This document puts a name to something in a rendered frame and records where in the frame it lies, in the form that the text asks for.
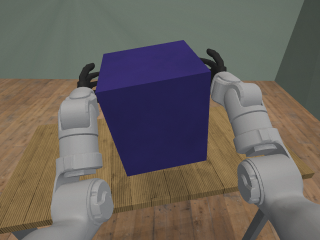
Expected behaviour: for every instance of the left robot forearm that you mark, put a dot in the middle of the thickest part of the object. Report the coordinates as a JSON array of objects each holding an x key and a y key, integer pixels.
[{"x": 78, "y": 138}]

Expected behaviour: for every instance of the table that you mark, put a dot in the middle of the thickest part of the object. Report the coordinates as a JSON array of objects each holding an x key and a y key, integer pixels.
[{"x": 25, "y": 203}]

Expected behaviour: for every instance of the right robot forearm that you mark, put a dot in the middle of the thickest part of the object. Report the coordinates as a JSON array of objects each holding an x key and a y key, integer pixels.
[{"x": 252, "y": 128}]

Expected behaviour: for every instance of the robot right hand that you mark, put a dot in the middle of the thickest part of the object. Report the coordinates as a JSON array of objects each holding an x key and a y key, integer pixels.
[{"x": 217, "y": 66}]

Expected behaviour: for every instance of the right robot upper arm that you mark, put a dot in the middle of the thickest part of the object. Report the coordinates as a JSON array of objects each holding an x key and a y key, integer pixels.
[{"x": 273, "y": 183}]

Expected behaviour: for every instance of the robot left hand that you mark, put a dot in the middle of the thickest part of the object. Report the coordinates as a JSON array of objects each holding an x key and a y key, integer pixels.
[{"x": 85, "y": 77}]

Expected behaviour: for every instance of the left robot upper arm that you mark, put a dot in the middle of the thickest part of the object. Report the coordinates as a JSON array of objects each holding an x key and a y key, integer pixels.
[{"x": 78, "y": 210}]

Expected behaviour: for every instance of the carton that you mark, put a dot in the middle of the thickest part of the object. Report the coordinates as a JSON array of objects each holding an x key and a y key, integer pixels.
[{"x": 156, "y": 100}]

